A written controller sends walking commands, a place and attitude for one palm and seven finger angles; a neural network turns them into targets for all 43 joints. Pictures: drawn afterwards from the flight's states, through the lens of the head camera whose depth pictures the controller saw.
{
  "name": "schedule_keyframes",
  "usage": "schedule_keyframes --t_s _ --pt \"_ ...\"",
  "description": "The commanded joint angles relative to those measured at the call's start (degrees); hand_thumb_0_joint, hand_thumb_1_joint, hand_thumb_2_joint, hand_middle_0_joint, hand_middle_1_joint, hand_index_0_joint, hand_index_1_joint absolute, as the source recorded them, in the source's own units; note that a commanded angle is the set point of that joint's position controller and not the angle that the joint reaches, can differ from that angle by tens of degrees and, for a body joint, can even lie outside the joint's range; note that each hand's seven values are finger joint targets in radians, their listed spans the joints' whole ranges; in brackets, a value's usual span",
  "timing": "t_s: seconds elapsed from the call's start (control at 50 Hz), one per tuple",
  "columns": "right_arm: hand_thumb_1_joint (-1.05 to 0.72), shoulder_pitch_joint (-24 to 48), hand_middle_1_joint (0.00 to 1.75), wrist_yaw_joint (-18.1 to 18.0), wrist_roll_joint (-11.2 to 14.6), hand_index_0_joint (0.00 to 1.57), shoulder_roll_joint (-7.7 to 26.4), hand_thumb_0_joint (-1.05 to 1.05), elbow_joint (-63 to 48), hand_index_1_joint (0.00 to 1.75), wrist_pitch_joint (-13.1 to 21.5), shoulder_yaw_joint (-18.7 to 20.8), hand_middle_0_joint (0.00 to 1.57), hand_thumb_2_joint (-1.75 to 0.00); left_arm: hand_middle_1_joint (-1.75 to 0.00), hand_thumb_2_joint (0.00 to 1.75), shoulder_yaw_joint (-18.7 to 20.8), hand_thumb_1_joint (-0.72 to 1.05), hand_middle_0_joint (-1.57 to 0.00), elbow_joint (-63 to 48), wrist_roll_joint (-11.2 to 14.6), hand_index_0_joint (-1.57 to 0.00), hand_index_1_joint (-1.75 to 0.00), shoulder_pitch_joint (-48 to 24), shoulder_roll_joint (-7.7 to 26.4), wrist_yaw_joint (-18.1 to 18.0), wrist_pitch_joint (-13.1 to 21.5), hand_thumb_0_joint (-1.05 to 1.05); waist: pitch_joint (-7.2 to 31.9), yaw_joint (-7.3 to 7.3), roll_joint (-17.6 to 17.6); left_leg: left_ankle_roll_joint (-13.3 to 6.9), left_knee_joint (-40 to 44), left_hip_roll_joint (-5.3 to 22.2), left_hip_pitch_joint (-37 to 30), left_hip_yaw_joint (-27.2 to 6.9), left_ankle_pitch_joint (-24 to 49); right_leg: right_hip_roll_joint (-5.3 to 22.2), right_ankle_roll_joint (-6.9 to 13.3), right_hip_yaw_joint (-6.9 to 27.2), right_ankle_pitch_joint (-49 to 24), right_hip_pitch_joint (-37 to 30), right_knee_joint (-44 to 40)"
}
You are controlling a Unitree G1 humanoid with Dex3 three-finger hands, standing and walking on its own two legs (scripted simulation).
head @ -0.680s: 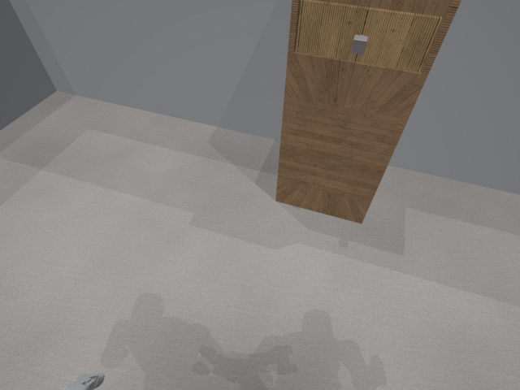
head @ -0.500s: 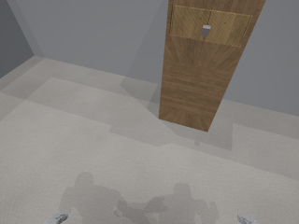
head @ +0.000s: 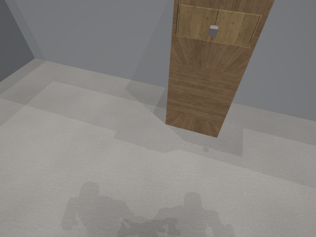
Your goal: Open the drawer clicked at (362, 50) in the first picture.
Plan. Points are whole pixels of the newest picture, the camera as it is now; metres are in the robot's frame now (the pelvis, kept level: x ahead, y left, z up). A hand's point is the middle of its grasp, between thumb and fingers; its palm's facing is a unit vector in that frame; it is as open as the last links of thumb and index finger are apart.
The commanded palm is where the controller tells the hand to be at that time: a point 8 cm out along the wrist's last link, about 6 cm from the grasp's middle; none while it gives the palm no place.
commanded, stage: stand and wait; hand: left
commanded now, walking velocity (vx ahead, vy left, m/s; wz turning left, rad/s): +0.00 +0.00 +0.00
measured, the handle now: (213, 29) +1.01 -0.22 +0.07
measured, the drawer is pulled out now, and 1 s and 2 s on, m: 0.00 0.00 0.00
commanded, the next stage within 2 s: look at it before walking up in 0.16 s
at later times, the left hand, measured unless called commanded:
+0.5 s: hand out of the picture +0.06 +0.24 -0.15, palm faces -0.03 -0.95 -0.32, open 7.4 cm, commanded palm none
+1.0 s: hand out of the picture +0.06 +0.24 -0.16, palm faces -0.04 -0.94 -0.33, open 7.4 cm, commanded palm none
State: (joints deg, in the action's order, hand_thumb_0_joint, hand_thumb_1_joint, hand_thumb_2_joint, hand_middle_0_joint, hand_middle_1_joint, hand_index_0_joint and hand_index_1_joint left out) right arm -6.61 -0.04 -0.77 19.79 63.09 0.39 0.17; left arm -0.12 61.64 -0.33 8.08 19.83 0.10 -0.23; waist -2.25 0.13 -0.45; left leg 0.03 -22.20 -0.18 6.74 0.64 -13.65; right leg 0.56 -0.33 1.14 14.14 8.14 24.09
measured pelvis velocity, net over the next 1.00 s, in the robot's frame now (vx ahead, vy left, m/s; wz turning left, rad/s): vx -0.01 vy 0.00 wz -0.04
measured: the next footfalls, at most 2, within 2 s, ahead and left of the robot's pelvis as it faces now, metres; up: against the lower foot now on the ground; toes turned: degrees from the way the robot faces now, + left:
left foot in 1.72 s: +0.10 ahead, +0.10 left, +0.00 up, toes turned -23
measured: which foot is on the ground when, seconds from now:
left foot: down 0.00-1.00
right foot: down 0.00-1.00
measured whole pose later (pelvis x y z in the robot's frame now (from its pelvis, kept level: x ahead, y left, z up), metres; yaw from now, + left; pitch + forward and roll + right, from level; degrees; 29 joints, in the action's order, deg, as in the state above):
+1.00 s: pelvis -0.01 +0.00 +0.00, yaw -2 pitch -1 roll +1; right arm -6.0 -0.5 -0.8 18.6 62.4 0.3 0.4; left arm 0.4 61.1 -0.5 8.6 19.0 -0.2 -1.0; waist -2.2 -0.7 -0.5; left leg 0.6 -22.6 0.9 8.3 2.4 -12.8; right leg -0.6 0.0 2.9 12.5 10.6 24.5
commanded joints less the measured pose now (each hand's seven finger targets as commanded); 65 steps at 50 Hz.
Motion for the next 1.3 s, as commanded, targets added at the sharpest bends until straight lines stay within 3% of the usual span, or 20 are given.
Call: schedule_keyframes --t_s 0.0,0.48,0.64,0.86,0.88,0.94,1.04,1.06,1.08,1.1,1.12,1.14,1.16,1.18,1.2,1.22,1.24,1.26,1.28 --pt "-0.9 3.7 0.3 -0.8 0.3 0.2 11.5 0.0 -3.9 0.3 1.5 2.0 0.2 -0.9 -0.3 0.9 2.2 0.9 -0.2 -4.1 -0.2 -0.2 -0.3 -3.0 11.8 -0.9 1.7 0.0 4.1 -0.25 -0.2 -1.8 3.6 6.8 0.2 -5.2 9.7 6.1 2.2 5.1 -11.2 -0.4 -4.2" --pt "-0.9 2.8 0.3 -0.6 0.2 0.2 11.3 0.0 -2.7 0.3 1.5 1.9 0.2 -0.9 -0.3 0.9 2.1 0.9 -0.2 -3.4 -0.3 -0.2 -0.3 -2.6 11.5 -0.7 1.8 0.0 2.8 -0.1 0.4 -1.5 4.9 6.7 0.6 -5.7 5.0 6.0 2.1 6.3 -4.1 2.3 -6.7" --pt "-0.9 2.6 0.3 -0.7 0.3 0.2 11.5 0.0 -2.6 0.3 1.7 1.9 0.2 -0.9 -0.3 0.9 2.0 0.9 -0.2 -3.0 -0.3 -0.2 -0.3 -2.1 11.5 -0.8 2.0 0.0 4.8 -0.13 0.1 -1.6 4.3 7.2 -0.9 -5.5 10.2 6.1 2.2 5.6 -11.0 0.4 -5.4" --pt "-0.9 2.7 0.3 -0.8 0.3 0.2 11.7 0.0 -2.6 0.3 1.6 2.0 0.2 -0.9 -0.3 0.9 2.1 0.9 -0.2 -2.9 -0.4 -0.2 -0.3 -2.3 11.8 -0.8 2.0 0.0 4.3 -0.04 -0.1 -1.4 4.3 7.3 -1.5 -4.9 9.3 6.0 2.3 6.3 -11.0 0.9 -6.0" --pt "-0.9 2.4 0.3 -0.9 0.2 0.2 11.2 0.0 -2.7 0.3 1.5 2.1 0.2 -0.9 -0.3 0.9 2.2 0.9 -0.2 -3.3 -0.4 -0.2 -0.3 -2.4 11.3 -0.7 1.6 0.0 3.9 0.07 0.5 -1.2 3.4 7.5 -1.9 -4.2 10.3 5.8 2.4 6.5 -13.1 1.8 -5.0" --pt "-0.9 -1.6 0.3 -1.3 0.2 0.2 4.7 0.0 -3.4 0.3 0.3 1.4 0.2 -0.9 -0.3 0.9 1.6 0.9 -0.2 -3.8 -0.4 -0.2 -0.3 1.3 5.4 -1.1 -0.3 0.0 4.3 0.27 0.2 -0.3 -0.2 8.2 -1.8 -1.3 12.4 5.2 1.7 7.0 -18.0 4.2 -0.4" --pt "-0.9 -1.9 0.3 -1.8 0.0 0.2 6.3 0.0 -7.8 0.3 -0.9 3.5 0.2 -0.9 -0.3 0.9 2.8 0.9 -0.2 -8.3 -0.8 -0.2 -0.3 2.6 4.8 -0.5 -1.9 0.0 2.4 0.32 3.5 -2.2 -1.2 12.0 0.8 -2.2 6.9 1.5 1.3 6.5 -13.3 11.7 8.5" --pt "-0.9 -1.6 0.3 -1.8 -0.1 0.2 6.7 0.0 -8.6 0.3 -0.9 3.9 0.2 -0.9 -0.3 0.9 3.0 0.9 -0.2 -9.0 -0.8 -0.2 -0.3 3.0 4.1 -0.3 -2.0 0.0 2.2 0.24 6.0 -3.5 0.0 14.1 1.5 -3.5 7.0 0.4 0.9 5.1 -10.4 13.0 12.6" --pt "-0.9 -1.1 0.3 -1.8 -0.1 0.2 6.9 0.0 -9.3 0.3 -0.8 4.2 0.2 -0.9 -0.3 0.9 3.2 0.9 -0.2 -9.5 -0.8 -0.2 -0.3 3.7 3.2 -0.1 -2.2 0.0 2.6 -0.21 8.8 -5.5 1.0 17.2 2.2 -5.0 9.5 -0.7 0.4 2.9 -2.5 13.7 18.2" --pt "-0.9 -0.9 0.3 -1.7 0.0 0.2 7.1 0.0 -10.0 0.3 -0.6 4.5 0.2 -0.9 -0.3 0.9 3.4 0.9 -0.2 -10.2 -0.8 -0.2 -0.3 4.2 2.5 0.0 -2.4 0.0 2.9 -0.46 11.0 -8.0 1.8 20.2 2.7 -6.0 13.3 -0.9 -0.2 0.6 8.5 14.4 23.8" --pt "-0.9 -0.4 0.3 -1.7 -0.2 0.2 6.6 0.0 -10.7 0.3 -0.5 4.7 0.2 -0.9 -0.3 0.9 3.8 0.9 -0.2 -10.9 -0.8 -0.2 -0.3 4.5 1.7 0.1 -2.5 0.0 2.8 -0.59 11.6 -9.5 1.7 21.9 3.9 -5.7 16.2 0.2 -0.4 -0.2 13.9 14.2 26.7" --pt "-0.9 1.0 0.3 -1.8 -0.4 0.2 6.4 0.0 -11.4 0.3 -0.4 4.9 0.2 -0.9 -0.3 0.9 4.0 0.9 -0.2 -11.2 -0.7 -0.2 -0.3 5.7 1.2 0.3 -2.5 0.0 2.4 -1.81 11.2 -9.1 -1.0 21.9 5.4 -3.9 19.4 1.7 -0.1 0.3 14.1 12.1 24.4" --pt "-0.9 2.4 0.3 -1.7 -0.6 0.2 6.3 0.0 -12.0 0.3 -0.6 5.0 0.2 -0.9 -0.3 0.9 4.3 0.9 -0.2 -10.6 -0.8 -0.2 -0.3 8.7 0.8 0.4 -2.2 0.0 3.0 -3.44 9.2 -6.9 -5.6 20.2 7.1 -0.4 18.9 1.9 0.0 -0.8 9.8 7.9 19.1" --pt "-0.9 2.7 0.3 -1.5 -0.4 0.2 5.7 0.0 -12.3 0.3 -0.9 5.1 0.2 -0.9 -0.3 0.9 4.8 0.9 -0.2 -9.8 -1.1 -0.2 -0.3 12.1 1.4 0.5 -1.7 0.0 3.0 -4.83 4.8 -3.6 -13.7 16.5 11.0 3.7 13.4 1.8 0.0 -1.2 0.3 2.7 10.3" --pt "-0.9 0.9 0.3 -1.3 0.1 0.2 2.3 0.0 -13.4 0.3 -1.5 4.6 0.2 -0.9 -0.3 0.9 5.7 0.9 -0.2 -10.0 -1.8 -0.2 -0.3 13.5 6.6 -0.1 -0.7 0.0 3.0 -4.72 -13.1 1.6 -29.1 7.8 19.3 8.7 -4.0 10.8 3.0 15.1 -12.7 -0.2 -1.9" --pt "-0.9 2.3 0.3 -1.2 0.3 0.2 -0.1 0.0 -15.5 0.3 -1.7 4.1 0.2 -0.9 -0.3 0.9 5.9 0.9 -0.2 -10.8 -1.2 -0.2 -0.3 13.9 9.3 -0.7 -0.5 0.0 1.5 -4.6 -18.5 3.2 -39.2 2.2 25.6 4.1 -20.6 20.6 9.6 30.4 -22.6 3.6 -7.7" --pt "-0.9 3.2 0.3 -1.4 0.3 0.2 0.8 0.0 -15.1 0.3 -2.2 4.3 0.2 -0.9 -0.3 0.9 6.1 0.9 -0.2 -11.5 -0.9 -0.2 -0.3 13.0 8.3 -1.2 -0.8 0.0 2.0 -4.68 -13.2 2.3 -43.3 3.3 24.3 -2.3 -18.4 19.0 11.7 31.5 -11.5 6.8 -9.9" --pt "-0.9 2.8 0.3 -1.2 0.2 0.2 0.8 0.0 -14.5 0.3 -2.1 4.4 0.2 -0.9 -0.3 0.9 6.0 0.9 -0.2 -12.2 -0.9 -0.2 -0.3 9.5 7.0 -1.1 -0.8 0.0 0.8 -2.86 -10.2 2.3 -45.3 4.1 26.1 -3.4 -14.2 16.5 11.8 30.3 -1.7 6.9 -10.2" --pt "-0.9 1.3 0.3 -0.8 -0.2 0.2 1.0 0.0 -13.6 0.3 -2.0 4.6 0.2 -0.9 -0.3 0.9 5.7 0.9 -0.2 -12.9 -0.7 -0.2 -0.3 7.1 5.3 -1.0 -0.7 0.0 0.9 -1.64 -7.6 2.7 -45.1 5.1 25.9 -3.2 -9.7 13.8 10.7 26.5 4.6 6.6 -10.5"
